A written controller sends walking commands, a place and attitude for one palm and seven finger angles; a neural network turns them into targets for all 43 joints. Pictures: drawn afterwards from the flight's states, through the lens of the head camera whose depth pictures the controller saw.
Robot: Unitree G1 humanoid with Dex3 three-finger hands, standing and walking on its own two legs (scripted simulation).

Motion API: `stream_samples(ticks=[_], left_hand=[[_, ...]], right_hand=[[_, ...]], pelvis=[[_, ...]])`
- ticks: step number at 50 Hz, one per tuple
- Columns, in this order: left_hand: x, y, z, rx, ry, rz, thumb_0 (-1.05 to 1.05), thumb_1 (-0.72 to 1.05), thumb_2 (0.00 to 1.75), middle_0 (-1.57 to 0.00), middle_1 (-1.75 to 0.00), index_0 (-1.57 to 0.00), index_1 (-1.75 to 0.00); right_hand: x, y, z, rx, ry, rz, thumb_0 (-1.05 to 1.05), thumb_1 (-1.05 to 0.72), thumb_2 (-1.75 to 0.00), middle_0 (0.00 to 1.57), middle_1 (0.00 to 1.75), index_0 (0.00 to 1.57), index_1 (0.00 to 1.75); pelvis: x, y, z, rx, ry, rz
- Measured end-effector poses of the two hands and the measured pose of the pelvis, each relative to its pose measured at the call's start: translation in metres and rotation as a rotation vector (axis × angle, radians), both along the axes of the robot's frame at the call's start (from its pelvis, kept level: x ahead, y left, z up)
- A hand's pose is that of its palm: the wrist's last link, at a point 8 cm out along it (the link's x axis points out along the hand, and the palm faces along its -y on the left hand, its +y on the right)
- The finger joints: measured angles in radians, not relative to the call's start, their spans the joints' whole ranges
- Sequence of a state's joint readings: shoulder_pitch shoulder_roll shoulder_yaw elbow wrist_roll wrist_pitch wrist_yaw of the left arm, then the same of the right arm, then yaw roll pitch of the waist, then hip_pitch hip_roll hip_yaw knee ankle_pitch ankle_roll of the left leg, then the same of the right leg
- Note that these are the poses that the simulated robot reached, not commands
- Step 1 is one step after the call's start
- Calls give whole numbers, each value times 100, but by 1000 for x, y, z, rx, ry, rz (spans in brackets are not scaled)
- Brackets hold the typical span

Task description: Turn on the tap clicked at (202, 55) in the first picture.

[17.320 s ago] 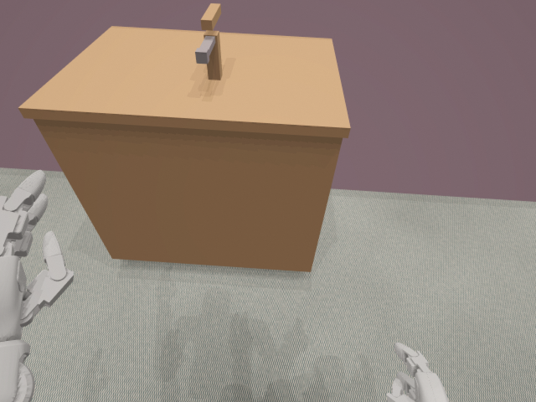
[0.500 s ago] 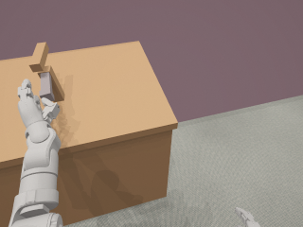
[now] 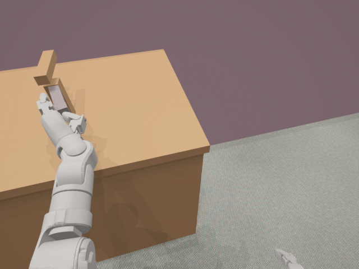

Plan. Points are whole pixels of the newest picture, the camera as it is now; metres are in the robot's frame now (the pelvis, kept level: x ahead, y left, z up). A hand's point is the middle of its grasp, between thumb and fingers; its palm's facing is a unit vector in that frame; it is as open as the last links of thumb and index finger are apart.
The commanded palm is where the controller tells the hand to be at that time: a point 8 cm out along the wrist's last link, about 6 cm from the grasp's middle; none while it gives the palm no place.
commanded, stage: push the lever round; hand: left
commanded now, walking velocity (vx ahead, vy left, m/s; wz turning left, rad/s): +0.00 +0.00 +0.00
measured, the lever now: (62, 111) +0.42 +0.31 +0.15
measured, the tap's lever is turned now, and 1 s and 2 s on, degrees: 16 42 62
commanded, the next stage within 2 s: lift the hand up off the lever in 1.58 s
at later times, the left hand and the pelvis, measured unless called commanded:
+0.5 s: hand (105, 108) +0.44 +0.21 +0.14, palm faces +0.77 -0.64 -0.08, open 7.6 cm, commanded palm +0.38 +0.23 +0.14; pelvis +0.02 -0.01 +0.00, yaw +0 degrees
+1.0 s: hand (112, 104) +0.45 +0.19 +0.15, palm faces +0.82 -0.57 -0.11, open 7.9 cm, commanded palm +0.40 +0.22 +0.14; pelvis +0.01 -0.02 +0.00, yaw +1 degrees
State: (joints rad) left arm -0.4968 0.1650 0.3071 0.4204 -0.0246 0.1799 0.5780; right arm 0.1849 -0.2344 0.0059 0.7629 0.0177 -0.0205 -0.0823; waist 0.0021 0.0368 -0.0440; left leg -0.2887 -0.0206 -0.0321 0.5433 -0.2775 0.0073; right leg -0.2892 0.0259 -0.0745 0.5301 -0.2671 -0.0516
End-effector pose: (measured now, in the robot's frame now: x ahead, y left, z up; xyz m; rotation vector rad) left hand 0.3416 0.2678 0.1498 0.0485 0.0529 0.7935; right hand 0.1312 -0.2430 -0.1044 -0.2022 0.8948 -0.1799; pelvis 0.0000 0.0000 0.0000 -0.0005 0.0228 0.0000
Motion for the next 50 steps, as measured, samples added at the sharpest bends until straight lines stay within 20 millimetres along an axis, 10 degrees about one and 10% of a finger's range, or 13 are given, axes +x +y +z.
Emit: stream_samples(ticks=[19,50], left_hand=[[42,-41,2,-26,39,60,-1,95,97,-16,-15,-14,-15],[53,-61,7,-33,85,179,2,90,90,-16,-15,-12,-15]], right_hand=[[-4,-5,-13,36,73,1,1,-90,-90,20,30,20,30],[-11,-16,-21,62,105,33,1,-91,-90,20,30,20,30]], pelvis=[[14,-7,0,7,43,-4],[11,-22,-5,14,72,17]])
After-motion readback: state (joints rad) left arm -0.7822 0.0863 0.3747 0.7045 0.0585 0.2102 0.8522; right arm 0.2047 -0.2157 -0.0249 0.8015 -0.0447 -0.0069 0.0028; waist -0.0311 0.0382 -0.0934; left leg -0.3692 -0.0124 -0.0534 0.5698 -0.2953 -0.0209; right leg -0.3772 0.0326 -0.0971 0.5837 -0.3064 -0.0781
